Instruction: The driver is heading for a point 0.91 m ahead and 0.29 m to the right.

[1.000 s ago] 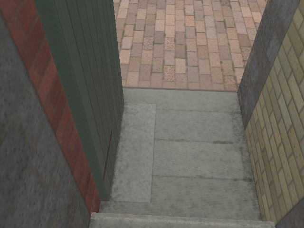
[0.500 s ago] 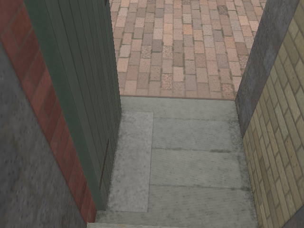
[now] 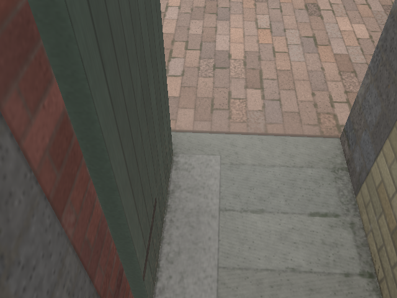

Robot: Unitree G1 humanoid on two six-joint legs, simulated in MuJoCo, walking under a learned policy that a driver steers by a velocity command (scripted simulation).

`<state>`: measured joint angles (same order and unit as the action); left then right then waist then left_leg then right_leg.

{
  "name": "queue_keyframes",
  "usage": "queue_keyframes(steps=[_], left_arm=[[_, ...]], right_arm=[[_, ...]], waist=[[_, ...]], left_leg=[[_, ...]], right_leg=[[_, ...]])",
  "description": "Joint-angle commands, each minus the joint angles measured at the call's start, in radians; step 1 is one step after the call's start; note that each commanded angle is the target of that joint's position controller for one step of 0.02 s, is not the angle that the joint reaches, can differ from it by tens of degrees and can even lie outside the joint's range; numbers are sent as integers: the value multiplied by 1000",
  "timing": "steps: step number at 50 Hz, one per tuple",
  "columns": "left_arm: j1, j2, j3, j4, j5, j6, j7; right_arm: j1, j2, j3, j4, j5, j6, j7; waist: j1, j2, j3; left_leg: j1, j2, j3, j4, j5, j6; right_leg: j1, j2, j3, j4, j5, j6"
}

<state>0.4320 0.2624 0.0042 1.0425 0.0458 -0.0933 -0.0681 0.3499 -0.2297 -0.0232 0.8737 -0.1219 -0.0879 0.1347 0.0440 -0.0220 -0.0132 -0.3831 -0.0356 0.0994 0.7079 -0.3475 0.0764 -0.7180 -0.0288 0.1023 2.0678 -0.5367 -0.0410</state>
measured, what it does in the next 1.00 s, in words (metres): goes down, turning right: right foot 0.19 m lower, then left foot 0.19 m lower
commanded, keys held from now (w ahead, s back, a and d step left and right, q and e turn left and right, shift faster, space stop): w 0.16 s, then w+e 0.84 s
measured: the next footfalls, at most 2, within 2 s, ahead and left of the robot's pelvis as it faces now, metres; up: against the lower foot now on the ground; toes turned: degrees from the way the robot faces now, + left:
right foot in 0.42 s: +0.33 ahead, -0.14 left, -0.19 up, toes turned -10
left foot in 0.78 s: +0.63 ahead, +0.05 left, -0.38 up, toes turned -16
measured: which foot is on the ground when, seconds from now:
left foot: down 0.00-0.42, up 0.44-0.76, down 0.78-1.00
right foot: up 0.00-0.40, down 0.42-0.80, up 0.82-1.00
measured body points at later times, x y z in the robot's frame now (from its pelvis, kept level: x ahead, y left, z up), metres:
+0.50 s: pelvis +0.30 -0.04 -0.17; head +0.31 -0.04 +0.28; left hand +0.35 +0.22 -0.31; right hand +0.22 -0.27 -0.32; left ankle +0.15 +0.10 -0.58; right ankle +0.29 -0.14 -0.90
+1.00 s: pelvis +0.61 -0.07 -0.38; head +0.62 -0.06 +0.07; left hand +0.84 +0.10 -0.49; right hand +0.46 -0.29 -0.51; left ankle +0.59 +0.06 -1.09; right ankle +0.61 -0.22 -0.90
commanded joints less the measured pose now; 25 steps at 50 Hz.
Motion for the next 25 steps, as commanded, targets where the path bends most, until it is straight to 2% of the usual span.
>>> queue_keyframes(steps=[1, 2, 3, 4, 5, 6, 7, 8, 9, 10, 11, 12, 13, 14, 15, 16, 17, 18, 19, 20, 21, 22, 23, 24, 25], left_arm=[[-68, -20, -29, -157, 4, -15, 66], [-17, -31, -32, -122, 16, 6, 61], [-36, 9, -14, -69, 37, 6, 43], [-70, 36, 3, -67, 53, 13, 15], [-64, 30, -6, -61, 69, 11, -18], [-96, 28, -11, -83, 74, 11, -18], [-174, 69, -2, -102, 74, 9, -18], [-202, 84, -10, -94, 48, 6, -11], [-209, 56, -18, -102, 41, 11, -13], [-229, 48, -18, -107, 34, 23, -8], [-281, 61, -17, -123, 40, 28, -8], [-345, 67, -17, -142, 34, 35, -6], [-425, 68, -18, -169, 22, 39, -4], [-488, 43, -27, -194, 11, 39, 0], [-453, 27, -31, -188, 16, 39, 4], [-383, 45, -25, -180, 42, 27, 6], [-380, 75, -12, -182, 40, 21, 1], [-336, 85, -11, -143, 8, 15, 8], [-189, 74, -8, -98, 12, 12, 13], [11, 92, 13, -28, 7, 2, 10], [315, 161, 55, 70, 18, -1, 13], [558, 239, 93, 114, 14, 24, 23], [497, 257, 84, 84, 5, 12, 24], [478, 223, 73, 117, 34, -3, 36], [321, 144, 53, 86, 32, -11, 36]], right_arm=[[128, 149, 62, 38, -13, -34, -12], [93, 123, 56, 35, -5, -35, -26], [-45, 120, 62, -37, 42, -56, -49], [-24, 11, 36, -39, 53, -64, -57], [34, -39, 32, -2, 26, -68, -64], [111, 20, 42, 41, 33, -82, -89], [198, 37, 55, 72, 38, -83, -98], [206, 35, 58, 67, 53, -81, -104], [257, 5, 54, 89, 39, -71, -89], [257, 13, 55, 88, 35, -48, -76], [252, 35, 59, 78, 44, -35, -78], [303, 41, 61, 95, 50, -24, -78], [353, 46, 62, 115, 47, -18, -84], [362, 43, 62, 130, 43, -15, -94], [362, 36, 56, 145, 29, -14, -97], [310, 16, 50, 115, 32, -20, -101], [297, 19, 43, 116, 33, -22, -106], [200, 22, 34, 104, 40, -13, -102], [204, -27, 20, 119, 5, -2, -80], [211, -96, -3, 137, -18, 4, -49], [110, -164, -26, 116, -13, 1, -24], [75, -210, -64, 75, 22, -11, 4], [71, -56, -29, -16, 12, -15, 40], [-167, -31, -19, -145, 21, -27, 24], [-177, 20, 6, -205, 23, -38, 11]], waist=[[27, -98, 124], [58, -33, 168], [48, -40, 113], [33, 55, 62], [45, 93, 30], [7, 89, 12], [-31, 71, 40], [-49, 8, 30], [-43, -9, 33], [-50, 21, 44], [-67, 72, 80], [-102, 51, 118], [-141, 35, 136], [-153, 47, 138], [-139, 84, 136], [-105, 81, 107], [-104, 61, 123], [-96, 32, 146], [-50, 26, 117], [9, 17, 62], [157, -107, 63], [247, -373, -45], [164, -336, -252], [189, -89, -139], [103, 59, -81]], left_leg=[[110, 458, -634, -310, 36, 298], [-109, 389, -541, -330, 54, 293], [-351, 247, -326, -320, 128, 254], [-443, 153, -209, -266, 58, 241], [-490, 142, -229, -236, 37, 236], [-243, 142, -242, -146, 166, 203], [-77, 198, -284, -78, 222, 208], [-63, 176, -238, 5, 163, 177], [-145, 197, -280, 14, 103, 207], [-158, 196, -256, -2, 47, 207], [-120, 198, -261, 24, -23, 195], [-67, 220, -297, 26, -46, 203], [42, 256, -357, 38, -43, 216], [133, 276, -395, 50, 23, 216], [210, 304, -435, 92, 114, 224], [193, 290, -402, 136, 263, 209], [205, 286, -370, 166, 332, 178], [218, 271, -307, 263, 228, 131], [90, 245, -220, 390, 347, 116], [-20, 189, -123, 586, 426, 86], [-178, 103, -53, 925, 393, 46], [-420, -58, -2, 1484, -178, -13], [-743, -82, -103, 1622, -499, -53], [-888, -53, -120, 1577, -471, -50], [-965, 31, -217, 1355, -294, -37]], right_leg=[[-663, -206, 135, -393, 546, -7], [-539, -204, 89, -453, 566, -17], [-227, -190, 50, -749, 746, 2], [-79, -136, -53, -749, 738, 15], [-1, -106, -94, -610, 775, 23], [-191, -139, 17, -817, 941, 27], [-326, -152, 38, -917, 949, 30], [-244, -157, 39, -1151, 1148, 34], [-151, -121, 0, -1129, 1170, 38], [-94, -106, -34, -1162, 1120, 44], [-100, -114, -42, -1243, 1084, 38], [-126, -107, -59, -1305, 1023, 40], [-185, -116, -42, -1374, 965, 49], [-207, -133, -10, -1427, 909, 53], [-232, -139, 14, -1378, 887, 53], [-147, -95, -57, -1273, 803, 50], [-110, -84, -81, -1273, 734, 44], [-15, -135, -15, -1494, 712, 30], [276, -82, -117, -1514, 770, 33], [592, -23, -199, -1511, 805, 33], [891, 4, -231, -1608, 847, 3], [1182, -44, -168, -1590, 1154, -159], [1509, -186, 84, -1359, 1282, -319], [1373, -241, 179, -1395, 1230, -310], [1224, -291, 208, -1386, 904, -259]])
